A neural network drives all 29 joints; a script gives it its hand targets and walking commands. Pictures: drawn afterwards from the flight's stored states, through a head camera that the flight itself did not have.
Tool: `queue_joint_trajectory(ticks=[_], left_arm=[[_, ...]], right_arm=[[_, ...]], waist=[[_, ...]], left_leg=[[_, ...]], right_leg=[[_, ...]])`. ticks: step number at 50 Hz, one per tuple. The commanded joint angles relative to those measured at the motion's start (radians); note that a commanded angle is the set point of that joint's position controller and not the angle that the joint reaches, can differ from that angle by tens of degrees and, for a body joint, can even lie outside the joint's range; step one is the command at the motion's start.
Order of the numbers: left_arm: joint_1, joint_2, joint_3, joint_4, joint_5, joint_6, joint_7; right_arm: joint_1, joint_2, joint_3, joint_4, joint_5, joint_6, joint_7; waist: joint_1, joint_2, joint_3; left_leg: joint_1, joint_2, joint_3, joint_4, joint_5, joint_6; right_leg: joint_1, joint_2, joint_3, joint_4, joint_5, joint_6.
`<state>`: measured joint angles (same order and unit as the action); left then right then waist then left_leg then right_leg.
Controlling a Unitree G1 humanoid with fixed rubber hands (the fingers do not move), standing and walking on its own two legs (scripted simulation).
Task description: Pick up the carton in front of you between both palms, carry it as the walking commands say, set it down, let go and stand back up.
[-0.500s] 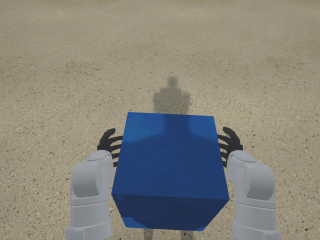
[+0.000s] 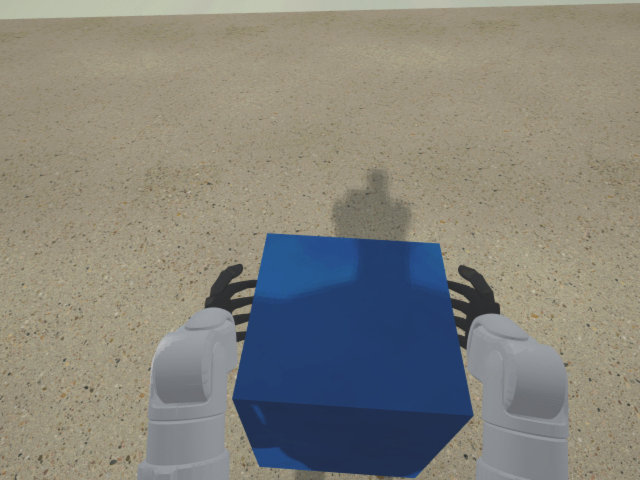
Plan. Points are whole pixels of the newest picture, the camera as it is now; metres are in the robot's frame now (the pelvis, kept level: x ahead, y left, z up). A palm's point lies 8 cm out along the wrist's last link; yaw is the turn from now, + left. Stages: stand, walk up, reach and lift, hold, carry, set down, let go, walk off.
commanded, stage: carry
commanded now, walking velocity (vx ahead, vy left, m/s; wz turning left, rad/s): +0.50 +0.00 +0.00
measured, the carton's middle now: (344, 361) +0.26 +0.00 +0.01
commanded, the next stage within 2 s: none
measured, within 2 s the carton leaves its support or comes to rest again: neither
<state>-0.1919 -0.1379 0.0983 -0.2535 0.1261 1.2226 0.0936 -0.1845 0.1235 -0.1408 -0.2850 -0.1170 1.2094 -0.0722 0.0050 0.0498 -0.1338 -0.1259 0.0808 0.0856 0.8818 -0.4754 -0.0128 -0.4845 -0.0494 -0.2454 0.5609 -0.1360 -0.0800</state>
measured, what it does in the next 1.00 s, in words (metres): walks ahead: left foot, then right foot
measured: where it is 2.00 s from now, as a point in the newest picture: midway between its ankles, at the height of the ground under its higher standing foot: (330, 440)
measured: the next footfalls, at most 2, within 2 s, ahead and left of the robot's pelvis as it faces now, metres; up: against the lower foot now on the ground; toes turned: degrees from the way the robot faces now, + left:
left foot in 0.38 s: +0.41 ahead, +0.13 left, +0.00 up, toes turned +5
right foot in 0.68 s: +0.48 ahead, -0.09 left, +0.00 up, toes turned +17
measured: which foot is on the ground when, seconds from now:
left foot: up 0.00-0.36, down 0.38-1.00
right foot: down 0.00-0.38, up 0.40-0.66, down 0.68-1.00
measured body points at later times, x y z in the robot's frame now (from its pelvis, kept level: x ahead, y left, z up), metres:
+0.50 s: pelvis +0.30 +0.04 +0.02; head +0.31 +0.06 +0.47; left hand +0.60 +0.18 +0.08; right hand +0.58 -0.12 +0.10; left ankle +0.37 +0.13 -0.72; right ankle +0.18 -0.07 -0.66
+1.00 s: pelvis +0.47 +0.02 +0.02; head +0.45 +0.01 +0.47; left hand +0.75 +0.17 +0.10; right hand +0.75 -0.14 +0.10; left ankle +0.37 +0.13 -0.71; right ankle +0.44 -0.08 -0.71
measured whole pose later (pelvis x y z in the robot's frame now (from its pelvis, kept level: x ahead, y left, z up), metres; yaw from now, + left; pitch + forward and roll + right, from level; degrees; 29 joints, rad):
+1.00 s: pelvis +0.47 +0.02 +0.02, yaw -1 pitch +5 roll +0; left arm -0.17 -0.14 0.12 -0.28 0.13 1.22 0.08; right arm -0.20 0.14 -0.13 -0.27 -0.13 1.21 -0.08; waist 0.00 0.01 -0.14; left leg -0.17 0.07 0.17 0.50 -0.34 -0.04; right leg -0.29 -0.04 -0.18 0.53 -0.27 -0.03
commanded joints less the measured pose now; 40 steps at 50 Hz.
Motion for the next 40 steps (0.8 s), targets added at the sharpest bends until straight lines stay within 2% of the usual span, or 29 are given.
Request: queue_joint_trajectory(ticks=[1,2,3,4,6,9,14,15,16,17,18,19,20,21,22,23,24,26,27,29,30,32,34,35,36,37,38,40], left_arm=[[-0.483,-0.967,-0.710,-0.110,-0.432,-0.036,-0.270],[-0.489,-0.984,-0.713,-0.125,-0.441,-0.046,-0.273],[-0.482,-0.990,-0.719,-0.136,-0.448,-0.052,-0.278],[-0.467,-0.989,-0.721,-0.139,-0.450,-0.058,-0.282],[-0.439,-0.968,-0.719,-0.152,-0.453,-0.064,-0.286],[-0.401,-0.924,-0.723,-0.162,-0.447,-0.061,-0.287],[-0.422,-0.838,-0.721,-0.209,-0.435,-0.032,-0.270],[-0.429,-0.821,-0.717,-0.210,-0.431,-0.022,-0.265],[-0.431,-0.807,-0.713,-0.205,-0.424,-0.011,-0.261],[-0.429,-0.781,-0.705,-0.187,-0.416,0.000,-0.257],[-0.427,-0.768,-0.694,-0.178,-0.412,0.012,-0.255],[-0.425,-0.768,-0.698,-0.164,-0.417,0.022,-0.255],[-0.428,-0.774,-0.700,-0.130,-0.419,0.028,-0.257],[-0.454,-0.809,-0.715,-0.163,-0.437,0.021,-0.261],[-0.483,-0.849,-0.718,-0.158,-0.443,0.013,-0.264],[-0.500,-0.889,-0.720,-0.161,-0.448,0.003,-0.265],[-0.507,-0.913,-0.722,-0.169,-0.449,-0.008,-0.262],[-0.477,-0.934,-0.722,-0.179,-0.433,-0.025,-0.253],[-0.472,-0.929,-0.725,-0.196,-0.421,-0.031,-0.248],[-0.463,-0.917,-0.730,-0.215,-0.409,-0.035,-0.240],[-0.462,-0.909,-0.728,-0.223,-0.410,-0.033,-0.239],[-0.432,-0.886,-0.711,-0.192,-0.402,-0.018,-0.243],[-0.414,-0.850,-0.689,-0.153,-0.397,-0.002,-0.252],[-0.409,-0.841,-0.681,-0.136,-0.392,0.005,-0.257],[-0.396,-0.854,-0.676,-0.108,-0.384,0.003,-0.263],[-0.391,-0.864,-0.665,-0.080,-0.383,0.000,-0.269],[-0.398,-0.880,-0.665,-0.061,-0.387,0.000,-0.274],[-0.428,-0.895,-0.667,-0.058,-0.399,-0.005,-0.280]], right_arm=[[-0.447,0.975,0.761,-0.018,0.416,-0.009,0.257],[-0.440,0.995,0.770,-0.033,0.414,-0.022,0.254],[-0.426,1.002,0.780,-0.043,0.409,-0.033,0.250],[-0.416,1.004,0.790,-0.060,0.403,-0.042,0.246],[-0.387,1.003,0.787,-0.065,0.393,-0.051,0.236],[-0.343,0.969,0.776,-0.073,0.379,-0.049,0.228],[-0.363,0.902,0.756,-0.088,0.395,-0.015,0.233],[-0.356,0.885,0.747,-0.077,0.396,-0.006,0.234],[-0.333,0.863,0.733,-0.050,0.393,0.002,0.232],[-0.338,0.843,0.720,-0.040,0.390,0.010,0.233],[-0.343,0.797,0.700,-0.025,0.380,0.017,0.231],[-0.315,0.796,0.688,0.001,0.379,0.022,0.230],[-0.313,0.807,0.675,0.009,0.376,0.025,0.229],[-0.335,0.852,0.696,-0.025,0.391,0.017,0.236],[-0.370,0.892,0.706,-0.055,0.401,0.008,0.239],[-0.400,0.930,0.717,-0.061,0.413,0.003,0.243],[-0.419,0.955,0.729,-0.073,0.424,-0.003,0.247],[-0.408,0.970,0.746,-0.081,0.429,-0.013,0.256],[-0.400,0.971,0.750,-0.088,0.431,-0.019,0.258],[-0.398,0.952,0.751,-0.105,0.434,-0.023,0.258],[-0.400,0.938,0.752,-0.113,0.435,-0.020,0.257],[-0.384,0.907,0.751,-0.098,0.420,-0.007,0.255],[-0.358,0.884,0.744,-0.059,0.399,0.007,0.252],[-0.346,0.880,0.738,-0.033,0.386,0.012,0.251],[-0.363,0.889,0.749,-0.048,0.389,0.017,0.252],[-0.397,0.890,0.757,-0.058,0.397,0.023,0.254],[-0.424,0.897,0.760,-0.052,0.401,0.024,0.257],[-0.455,0.911,0.759,-0.043,0.412,0.021,0.259]], waist=[[0.008,-0.095,-0.279],[0.003,-0.111,-0.269],[0.006,-0.144,-0.256],[0.008,-0.171,-0.242],[0.010,-0.186,-0.210],[0.009,-0.205,-0.158],[0.017,-0.179,-0.097],[0.011,-0.159,-0.092],[-0.002,-0.112,-0.118],[-0.018,-0.081,-0.156],[-0.027,0.096,-0.203],[-0.027,0.278,-0.270],[-0.033,0.225,-0.290],[-0.033,0.148,-0.304],[-0.034,0.093,-0.294],[-0.029,0.075,-0.286],[-0.024,0.076,-0.286],[-0.018,0.103,-0.302],[-0.021,0.117,-0.309],[-0.018,0.112,-0.300],[-0.012,0.083,-0.283],[-0.009,0.007,-0.274],[-0.018,-0.074,-0.274],[-0.017,-0.083,-0.265],[-0.012,-0.113,-0.262],[-0.013,-0.143,-0.248],[-0.014,-0.136,-0.226],[-0.011,-0.127,-0.217]], left_leg=[[-0.531,0.039,-0.107,0.307,0.124,0.040],[-0.483,0.049,-0.080,0.209,0.147,0.035],[-0.470,0.036,-0.047,0.140,0.160,0.031],[-0.467,0.037,-0.026,0.085,0.181,0.027],[-0.440,0.041,-0.002,-0.060,0.243,0.013],[-0.390,0.018,0.053,-0.271,0.342,0.002],[-0.314,-0.011,0.123,-0.403,0.417,-0.005],[-0.264,-0.024,0.143,-0.436,0.427,-0.003],[-0.151,-0.051,0.162,-0.473,0.393,0.012],[0.030,0.000,0.115,-0.479,0.458,0.036],[0.236,0.205,-0.151,-0.492,0.733,0.102],[0.385,0.331,-0.393,-0.505,0.965,0.210],[0.403,0.348,-0.384,-0.497,1.148,0.259],[0.368,0.338,-0.301,-0.489,1.202,0.244],[0.313,0.302,-0.229,-0.494,1.147,0.194],[0.257,0.264,-0.166,-0.521,1.059,0.156],[0.217,0.236,-0.115,-0.541,0.994,0.136],[0.157,0.201,-0.038,-0.555,0.918,0.118],[0.157,0.197,-0.024,-0.549,0.899,0.116],[0.135,0.190,0.014,-0.526,0.848,0.107],[0.092,0.170,0.040,-0.507,0.754,0.078],[-0.003,0.133,0.061,-0.459,0.574,0.023],[-0.042,0.095,0.055,-0.424,0.419,0.002],[-0.052,0.078,0.041,-0.428,0.415,0.000],[-0.033,0.069,0.039,-0.434,0.450,-0.001],[-0.010,0.077,0.036,-0.421,0.487,-0.009],[-0.003,0.084,0.042,-0.393,0.552,-0.017],[-0.013,0.074,0.045,-0.370,0.599,-0.024]], right_leg=[[0.575,-0.311,0.442,-0.294,0.144,-0.083],[0.514,-0.284,0.368,-0.330,0.064,-0.046],[0.482,-0.271,0.322,-0.356,0.022,-0.036],[0.466,-0.271,0.303,-0.386,-0.027,-0.045],[0.438,-0.250,0.244,-0.417,-0.058,-0.056],[0.429,-0.222,0.168,-0.419,-0.014,-0.045],[0.456,-0.213,0.135,-0.353,0.041,-0.012],[0.455,-0.194,0.106,-0.283,0.110,0.004],[0.440,-0.148,0.053,-0.135,0.215,0.033],[0.335,-0.125,0.020,0.012,0.246,0.073],[0.123,-0.043,-0.005,0.265,0.036,0.129],[-0.078,0.050,0.065,0.480,-0.373,0.152],[-0.135,0.025,0.159,0.559,-0.455,0.135],[-0.131,0.000,0.182,0.556,-0.444,0.115],[-0.105,-0.039,0.207,0.474,-0.415,0.108],[-0.053,-0.056,0.219,0.343,-0.368,0.105],[-0.005,-0.041,0.194,0.256,-0.336,0.107],[0.107,-0.005,0.148,0.087,-0.271,0.111],[0.146,0.005,0.132,0.028,-0.226,0.108],[0.215,0.003,0.096,-0.091,-0.081,0.099],[0.276,-0.014,0.096,-0.178,0.064,0.095],[0.391,-0.100,0.143,-0.166,0.246,0.079],[0.410,-0.167,0.197,-0.121,0.483,0.062],[0.411,-0.180,0.203,-0.108,0.536,0.052],[0.403,-0.189,0.209,-0.095,0.532,0.046],[0.387,-0.183,0.211,-0.096,0.548,0.047],[0.365,-0.165,0.198,-0.098,0.606,0.052],[0.369,-0.154,0.190,-0.065,0.697,0.050]])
